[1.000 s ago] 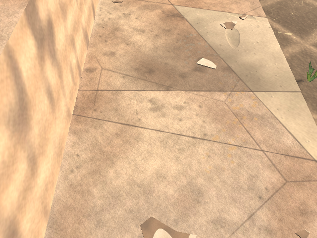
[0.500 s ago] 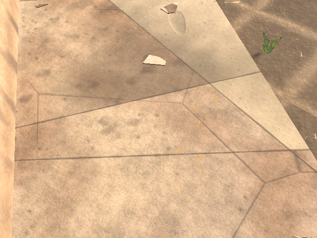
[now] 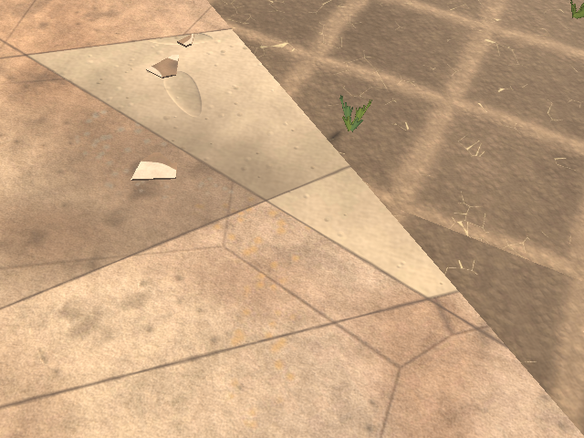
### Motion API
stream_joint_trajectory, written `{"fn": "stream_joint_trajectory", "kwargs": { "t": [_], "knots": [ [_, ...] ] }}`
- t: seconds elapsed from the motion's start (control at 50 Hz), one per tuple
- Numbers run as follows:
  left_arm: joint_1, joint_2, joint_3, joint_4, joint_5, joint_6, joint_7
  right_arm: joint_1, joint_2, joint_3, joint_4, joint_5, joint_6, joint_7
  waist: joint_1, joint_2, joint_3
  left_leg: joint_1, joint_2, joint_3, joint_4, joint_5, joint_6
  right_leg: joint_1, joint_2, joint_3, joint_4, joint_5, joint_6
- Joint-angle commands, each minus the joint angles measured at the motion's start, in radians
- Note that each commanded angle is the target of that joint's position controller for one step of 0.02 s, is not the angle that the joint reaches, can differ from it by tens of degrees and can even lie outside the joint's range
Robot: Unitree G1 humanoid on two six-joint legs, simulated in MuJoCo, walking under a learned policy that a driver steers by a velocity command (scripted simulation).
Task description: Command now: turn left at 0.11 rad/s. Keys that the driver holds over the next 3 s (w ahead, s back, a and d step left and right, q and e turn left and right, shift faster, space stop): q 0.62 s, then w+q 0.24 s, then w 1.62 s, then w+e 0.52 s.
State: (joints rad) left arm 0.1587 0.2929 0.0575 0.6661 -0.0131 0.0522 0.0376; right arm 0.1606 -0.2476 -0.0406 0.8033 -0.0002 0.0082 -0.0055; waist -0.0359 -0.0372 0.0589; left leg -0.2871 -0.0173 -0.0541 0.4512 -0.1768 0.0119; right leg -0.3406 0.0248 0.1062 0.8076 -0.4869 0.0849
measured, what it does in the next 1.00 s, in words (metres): steps on the spot, turning left: right foot, then left foot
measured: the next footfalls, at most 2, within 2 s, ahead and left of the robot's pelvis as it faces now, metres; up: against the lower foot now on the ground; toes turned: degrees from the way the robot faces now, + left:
right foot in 0.10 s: +0.02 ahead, -0.13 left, +0.00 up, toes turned +7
left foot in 0.50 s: +0.01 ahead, +0.12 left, +0.00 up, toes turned +17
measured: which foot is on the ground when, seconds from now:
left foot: down 0.00-0.12, up 0.14-0.48, down 0.50-0.96, up 0.98-1.00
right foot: up 0.00-0.08, down 0.10-0.50, up 0.52-0.94, down 0.96-1.00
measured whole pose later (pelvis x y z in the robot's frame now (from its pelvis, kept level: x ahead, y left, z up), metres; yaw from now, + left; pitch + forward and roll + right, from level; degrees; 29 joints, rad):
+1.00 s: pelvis +0.07 +0.02 -0.01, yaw +32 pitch +1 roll -1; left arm 0.18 0.30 0.07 0.75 0.00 -0.10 -0.01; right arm 0.28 -0.32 -0.05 0.71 0.02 0.00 -0.01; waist -0.02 0.04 -0.02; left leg -0.28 -0.08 -0.20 0.70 -0.45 0.04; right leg -0.26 0.03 0.03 0.49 -0.24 -0.01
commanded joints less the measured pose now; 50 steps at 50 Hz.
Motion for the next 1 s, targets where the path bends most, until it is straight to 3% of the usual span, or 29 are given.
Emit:
{"fn": "stream_joint_trajectory", "kwargs": {
  "t": [0.02, 0.08, 0.1, 0.12, 0.14, 0.16, 0.18, 0.2, 0.24, 0.32, 0.36, 0.42, 0.48, 0.5, 0.52, 0.54, 0.56, 0.6, 0.62, 0.66, 0.7, 0.76, 0.84, 0.88, 0.92, 0.94, 0.96, 0.98, 1.0],
  "knots": [
    [0.024, 0.081, 0.02, -0.042, -0.009, -0.017, 0.005, -0.004, -0.226, -0.052, -0.055, 0.011, -0.006, -0.004, 0.006, 0.235, -0.133, 0.157, 0.2, -0.266, -0.098, 0.302, 0.2, 0.052, 0.023, -0.057, -0.2, 0.082, -0.012],
    [0.069, 0.082, 0.027, -0.005, 0.006, -0.023, 0.012, -0.029, -0.22, -0.053, -0.058, 0.033, -0.007, -0.011, 0.044, 0.211, -0.124, 0.075, 0.179, -0.301, -0.075, 0.236, 0.146, 0.195, 0.028, -0.068, -0.425, 0.269, -0.071],
    [0.084, 0.115, 0.034, -0.006, 0.015, -0.025, 0.018, -0.022, -0.198, -0.048, -0.058, 0.031, -0.013, -0.014, 0.045, 0.17, -0.145, -0.005, 0.154, -0.28, -0.04, 0.173, 0.102, 0.29, -0.041, -0.024, -0.423, 0.342, -0.104],
    [0.088, 0.193, 0.057, 0.003, 0.026, -0.018, 0.021, -0.017, -0.152, -0.038, -0.08, 0.022, -0.023, -0.011, 0.014, -0.03, -0.151, -0.108, 0.055, -0.148, 0.052, 0.031, 0.041, 0.314, -0.152, 0.073, -0.402, 0.435, -0.178],
    [0.087, 0.186, 0.061, 0.0, 0.035, -0.014, 0.014, -0.036, -0.144, -0.033, -0.084, 0.021, -0.029, -0.008, 0.037, -0.166, -0.128, -0.172, -0.036, -0.031, 0.169, -0.178, -0.011, 0.281, -0.262, 0.18, -0.471, 0.486, -0.266],
    [0.054, 0.15, 0.051, -0.021, 0.049, -0.018, 0.012, -0.039, -0.174, -0.046, -0.08, 0.02, -0.028, -0.008, 0.055, -0.191, -0.106, -0.228, -0.031, 0.0, 0.362, -0.369, -0.044, 0.268, -0.357, 0.249, -0.506, 0.566, -0.335],
    [0.034, 0.119, 0.039, -0.032, 0.054, -0.027, 0.014, -0.026, -0.197, -0.065, -0.067, 0.025, -0.018, -0.011, 0.049, -0.153, -0.087, -0.269, -0.02, -0.017, 0.551, -0.44, -0.062, 0.256, -0.378, 0.249, -0.507, 0.665, -0.363],
    [-0.007, 0.106, 0.032, -0.042, 0.044, -0.041, 0.013, 0.016, -0.197, -0.072, -0.048, 0.025, -0.002, -0.017, 0.021, -0.109, -0.073, -0.291, -0.007, -0.042, 0.649, -0.417, -0.073, 0.253, -0.36, 0.194, -0.487, 0.721, -0.343],
    [-0.041, 0.098, 0.03, -0.039, 0.021, -0.058, 0.012, 0.05, -0.162, -0.067, -0.035, 0.022, 0.024, -0.022, 0.002, -0.092, -0.056, -0.32, 0.01, -0.048, 0.682, -0.324, -0.096, 0.273, -0.31, 0.086, -0.46, 0.792, -0.301],
    [0.004, 0.123, 0.046, -0.006, 0.014, -0.045, 0.017, -0.037, -0.122, -0.043, -0.099, 0.027, 0.026, 0.008, 0.051, -0.109, -0.077, -0.288, 0.039, 0.025, 0.485, -0.227, -0.125, 0.351, -0.289, -0.008, -0.45, 0.782, -0.304],
    [0.007, 0.158, 0.058, -0.001, 0.014, -0.038, 0.015, -0.061, -0.121, -0.037, -0.126, 0.027, 0.027, 0.027, 0.065, -0.118, -0.09, -0.207, 0.046, 0.06, 0.382, -0.22, -0.111, 0.334, -0.305, -0.028, -0.445, 0.778, -0.306],
    [-0.003, 0.189, 0.069, 0.004, 0.002, -0.038, 0.002, -0.044, -0.155, -0.047, -0.143, 0.028, 0.032, 0.043, 0.057, -0.128, -0.094, -0.116, 0.035, 0.105, 0.27, -0.195, -0.076, 0.304, -0.328, -0.042, -0.417, 0.763, -0.295],
    [-0.024, 0.178, 0.068, 0.019, -0.025, -0.051, -0.005, 0.036, -0.18, -0.065, -0.13, 0.017, 0.038, 0.041, 0.004, -0.093, -0.096, 0.068, -0.003, 0.128, 0.015, 0.007, -0.002, 0.22, -0.293, -0.109, -0.289, 0.642, -0.211],
    [0.039, 0.141, 0.061, 0.038, -0.007, -0.058, -0.009, 0.084, -0.246, -0.089, -0.124, 0.016, 0.035, 0.027, 0.004, 0.054, -0.136, 0.235, 0.051, 0.009, -0.042, 0.297, 0.046, 0.103, -0.225, -0.194, -0.109, 0.496, -0.13],
    [0.017, 0.07, 0.034, -0.015, 0.051, -0.061, -0.012, 0.105, -0.377, -0.114, -0.152, 0.01, 0.029, 0.007, 0.023, 0.37, -0.159, 0.389, 0.348, -0.404, -0.036, 0.76, 0.23, -0.196, -0.066, -0.243, 0.218, -0.152, -0.011],
    [-0.074, 0.106, 0.042, -0.034, 0.031, -0.058, -0.005, 0.137, -0.325, -0.094, -0.161, -0.022, 0.004, 0.02, -0.057, 0.245, -0.247, 0.34, 0.432, -0.509, -0.086, 0.692, 0.387, -0.253, -0.015, -0.063, 0.387, -0.268, -0.008],
    [-0.09, 0.135, 0.051, -0.035, 0.003, -0.052, -0.001, 0.087, -0.299, -0.084, -0.165, -0.019, -0.015, 0.024, -0.033, 0.169, -0.181, 0.302, 0.384, -0.42, -0.103, 0.587, 0.361, -0.284, -0.043, -0.034, 0.44, -0.2, -0.018],
    [-0.072, 0.145, 0.059, -0.003, 0.002, -0.046, 0.014, -0.002, -0.242, -0.071, -0.169, 0.017, -0.019, 0.007, 0.005, 0.115, -0.108, 0.247, 0.281, -0.312, -0.108, 0.383, 0.253, -0.302, -0.076, -0.022, 0.36, -0.04, -0.024],
    [-0.068, 0.15, 0.063, -0.001, 0.007, -0.045, 0.018, -0.025, -0.231, -0.063, -0.176, 0.022, -0.013, -0.002, 0.02, 0.127, -0.1, 0.204, 0.248, -0.286, -0.117, 0.362, 0.232, -0.261, -0.072, -0.019, 0.325, 0.017, -0.018],
    [-0.037, 0.136, 0.062, 0.005, 0.003, -0.056, 0.002, 0.004, -0.222, -0.061, -0.178, 0.022, -0.011, -0.011, 0.026, 0.157, -0.14, 0.202, 0.2, -0.289, -0.177, 0.032, 0.219, -0.221, -0.055, -0.036, 0.235, 0.124, -0.022],
    [-0.077, 0.123, 0.056, -0.004, -0.004, -0.071, -0.009, 0.021, -0.223, -0.061, -0.18, 0.023, -0.018, -0.016, 0.003, 0.188, -0.102, 0.196, 0.188, -0.342, -0.239, -0.275, 0.22, -0.236, -0.042, -0.04, 0.093, 0.166, -0.024],
    [-0.109, 0.114, 0.049, -0.011, -0.001, -0.101, -0.024, 0.031, -0.25, -0.067, -0.174, 0.015, -0.027, -0.019, -0.008, 0.202, -0.066, 0.158, 0.185, -0.37, -0.247, -0.318, 0.22, -0.192, -0.028, -0.032, -0.071, 0.192, -0.025],
    [-0.115, 0.106, 0.043, -0.017, -0.001, -0.131, -0.048, 0.049, -0.272, -0.074, -0.171, 0.023, -0.028, -0.01, -0.009, 0.193, -0.06, 0.073, 0.171, -0.412, -0.214, -0.336, 0.219, -0.071, -0.002, -0.038, -0.202, 0.177, -0.035],
    [-0.081, 0.115, 0.046, -0.004, -0.013, -0.146, -0.055, 0.047, -0.256, -0.067, -0.175, 0.021, -0.021, -0.007, 0.007, 0.191, -0.063, 0.031, 0.167, -0.437, -0.196, -0.359, 0.208, 0.009, 0.001, -0.05, -0.25, 0.206, -0.048],
    [-0.01, 0.102, 0.045, 0.024, -0.012, -0.159, -0.056, 0.042, -0.216, -0.052, -0.173, 0.02, -0.018, -0.006, 0.051, 0.172, -0.065, -0.037, 0.135, -0.424, -0.142, -0.395, 0.175, 0.156, -0.006, -0.076, -0.354, 0.301, -0.07],
    [0.037, 0.102, 0.046, 0.039, -0.007, -0.163, -0.052, 0.054, -0.179, -0.039, -0.168, 0.014, -0.02, -0.006, 0.075, 0.155, -0.074, -0.078, 0.102, -0.4, -0.086, -0.41, 0.146, 0.24, -0.024, -0.068, -0.392, 0.289, -0.084],
    [0.13, 0.134, 0.052, 0.056, 0.005, -0.168, -0.044, 0.054, -0.116, -0.019, -0.172, 0.009, -0.026, -0.006, 0.11, 0.076, -0.1, -0.178, 0.041, -0.325, 0.096, -0.436, 0.096, 0.365, -0.145, 0.065, -0.447, 0.182, -0.123],
    [0.204, 0.221, 0.063, 0.073, 0.031, -0.165, -0.042, 0.069, -0.058, -0.003, -0.203, 0.018, -0.039, -0.006, 0.096, -0.129, -0.112, -0.357, -0.087, -0.14, 0.378, -0.426, 0.038, 0.455, -0.322, 0.395, -0.578, -0.117, -0.232],
    [0.204, 0.25, 0.076, 0.087, 0.037, -0.165, -0.054, 0.038, -0.148, -0.025, -0.229, 0.04, -0.053, -0.014, 0.094, -0.192, -0.013, -0.519, -0.04, -0.122, 0.551, -0.442, 0.029, 0.381, -0.429, 0.633, -0.656, -0.324, -0.331]
  ]
}}
Over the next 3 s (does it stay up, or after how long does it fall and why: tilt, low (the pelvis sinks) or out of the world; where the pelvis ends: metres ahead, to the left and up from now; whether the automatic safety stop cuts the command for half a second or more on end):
stays up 0.98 0.60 -0.03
